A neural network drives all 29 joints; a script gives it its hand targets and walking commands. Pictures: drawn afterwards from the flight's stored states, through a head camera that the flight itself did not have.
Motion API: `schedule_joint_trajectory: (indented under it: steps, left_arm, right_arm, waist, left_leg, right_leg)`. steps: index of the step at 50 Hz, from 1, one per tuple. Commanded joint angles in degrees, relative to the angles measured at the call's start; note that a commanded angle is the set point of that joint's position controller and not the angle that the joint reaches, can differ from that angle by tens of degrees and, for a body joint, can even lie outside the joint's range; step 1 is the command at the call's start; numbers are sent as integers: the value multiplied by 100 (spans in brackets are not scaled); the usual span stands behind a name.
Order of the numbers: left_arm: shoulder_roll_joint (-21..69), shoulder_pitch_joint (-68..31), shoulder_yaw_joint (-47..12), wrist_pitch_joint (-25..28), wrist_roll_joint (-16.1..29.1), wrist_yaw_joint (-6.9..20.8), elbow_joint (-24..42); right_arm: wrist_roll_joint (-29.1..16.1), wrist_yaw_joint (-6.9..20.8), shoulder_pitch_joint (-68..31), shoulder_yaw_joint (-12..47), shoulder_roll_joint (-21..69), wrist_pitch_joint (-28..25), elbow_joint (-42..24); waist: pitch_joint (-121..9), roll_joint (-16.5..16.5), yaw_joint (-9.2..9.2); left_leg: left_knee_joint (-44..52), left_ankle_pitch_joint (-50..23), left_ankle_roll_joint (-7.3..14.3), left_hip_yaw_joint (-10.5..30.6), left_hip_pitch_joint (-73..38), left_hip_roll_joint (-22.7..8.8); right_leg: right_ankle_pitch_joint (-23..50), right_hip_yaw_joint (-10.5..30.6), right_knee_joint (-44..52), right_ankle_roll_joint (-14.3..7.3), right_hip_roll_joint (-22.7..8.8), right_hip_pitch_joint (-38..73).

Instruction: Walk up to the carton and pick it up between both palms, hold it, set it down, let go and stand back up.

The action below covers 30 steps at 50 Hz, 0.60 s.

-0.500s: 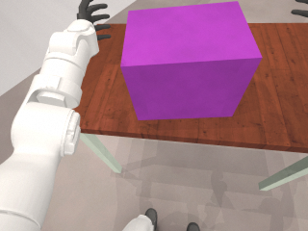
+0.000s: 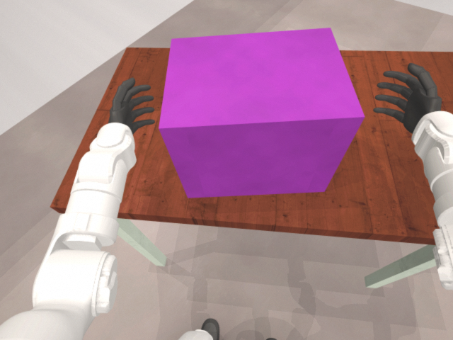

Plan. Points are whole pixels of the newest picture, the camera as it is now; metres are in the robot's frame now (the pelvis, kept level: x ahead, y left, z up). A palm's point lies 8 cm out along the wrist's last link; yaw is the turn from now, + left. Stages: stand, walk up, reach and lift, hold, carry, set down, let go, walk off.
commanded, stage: set down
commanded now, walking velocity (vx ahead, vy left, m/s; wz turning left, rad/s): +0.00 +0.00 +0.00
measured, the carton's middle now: (252, 120) +0.50 +0.03 +0.05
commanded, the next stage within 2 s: none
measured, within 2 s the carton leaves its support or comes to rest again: neither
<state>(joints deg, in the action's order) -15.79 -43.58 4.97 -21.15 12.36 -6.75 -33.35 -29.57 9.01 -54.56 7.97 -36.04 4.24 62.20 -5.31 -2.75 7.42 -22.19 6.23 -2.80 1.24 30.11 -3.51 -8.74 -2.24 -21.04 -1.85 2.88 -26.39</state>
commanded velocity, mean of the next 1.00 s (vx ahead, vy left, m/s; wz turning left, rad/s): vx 0.00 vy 0.00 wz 0.00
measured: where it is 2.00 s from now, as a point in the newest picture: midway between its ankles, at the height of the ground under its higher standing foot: outside the picture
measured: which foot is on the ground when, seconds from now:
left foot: down 0.00-1.00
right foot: down 0.00-1.00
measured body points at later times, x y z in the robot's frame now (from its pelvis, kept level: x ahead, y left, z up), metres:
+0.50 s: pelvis +0.00 -0.01 +0.00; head +0.01 -0.02 +0.45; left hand +0.35 +0.24 +0.11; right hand +0.40 -0.28 +0.12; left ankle +0.03 +0.15 -0.74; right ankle +0.00 -0.09 -0.74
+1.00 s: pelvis +0.01 +0.01 +0.01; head +0.02 +0.00 +0.46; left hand +0.31 +0.22 +0.05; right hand +0.30 -0.29 +0.04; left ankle +0.03 +0.15 -0.74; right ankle +0.00 -0.09 -0.74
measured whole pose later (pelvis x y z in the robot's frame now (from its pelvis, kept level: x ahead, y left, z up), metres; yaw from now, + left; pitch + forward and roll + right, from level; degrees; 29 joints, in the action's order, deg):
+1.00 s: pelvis +0.01 +0.01 +0.01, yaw -4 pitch +3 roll +1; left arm -6.0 -1.5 7.1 -12.8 5.9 -9.2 -8.4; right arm -24.0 14.2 -6.8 -0.3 -31.0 -4.3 32.3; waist -2.9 -0.9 2.2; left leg -18.1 8.0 -1.6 -3.7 12.6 -2.7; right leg -11.3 2.6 -21.2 -1.6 2.0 -12.4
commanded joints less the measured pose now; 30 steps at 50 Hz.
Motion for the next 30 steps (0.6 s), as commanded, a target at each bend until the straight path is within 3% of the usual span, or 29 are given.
schedule_joint_trajectory:
  steps: [1, 5, 6, 9, 14, 18, 25, 30]
  left_arm:
    - [-818, -954, 783, -6, -325, 22, 3117]
    - [-740, -554, 753, -219, -228, -36, 3717]
    - [-725, -473, 786, -300, -218, -43, 3691]
    - [-656, -118, 787, -541, -173, -17, 3399]
    - [-536, 276, 973, -668, -357, 67, 2560]
    - [-437, 310, 971, -486, -436, 108, 2218]
    - [-285, 210, 650, 108, -403, -81, 2986]
    - [-42, 869, 420, 314, -485, -151, 3194]
  right_arm:
    - [175, -184, -1392, -678, -1331, -443, -2550]
    - [126, -164, -1081, -948, -1468, -214, -3060]
    - [79, -139, -1032, -904, -1431, -118, -3106]
    - [62, -85, -803, -892, -1347, 162, -3083]
    - [-13, 28, -350, -639, -983, 459, -2642]
    - [111, 103, -129, -631, -770, 448, -2553]
    - [236, 266, 328, -948, -731, 25, -2803]
    - [364, 345, 1041, -1182, -811, -314, -2804]
  waist:
    - [-4494, 821, -349]
    - [-4213, 727, -472]
    - [-3981, 713, -402]
    - [-3423, 878, -360]
    - [-2250, 999, -107]
    - [-1626, 1016, -117]
    - [-1621, 504, -361]
    - [-1768, 299, -586]
  left_leg:
    - [-253, -2916, -2, -219, -2071, 389]
    - [-166, -2635, 14, -208, -2376, 376]
    - [-113, -2502, 49, -216, -2357, 380]
    - [99, -1872, 136, -230, -2217, 373]
    - [402, -854, 282, -293, -1790, 433]
    - [462, -363, 346, -360, -1677, 482]
    - [296, -242, 247, -344, -1993, 462]
    - [221, -273, 187, -305, -2433, 440]
  right_leg:
    - [4530, 163, -475, 630, 167, 2764]
    - [3926, 185, -299, 485, 217, 2428]
    - [3752, 221, -243, 454, 200, 2360]
    - [3001, 316, -93, 391, 171, 2306]
    - [1676, 538, 133, 386, 36, 2307]
    - [784, 600, 268, 351, -19, 2088]
    - [412, 494, 239, 268, -40, 1569]
    - [501, 429, 250, 205, -24, 1347]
